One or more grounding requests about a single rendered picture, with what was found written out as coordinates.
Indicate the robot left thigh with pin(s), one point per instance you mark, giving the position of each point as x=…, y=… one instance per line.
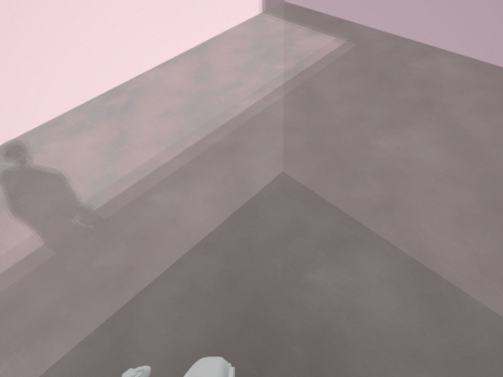
x=211, y=367

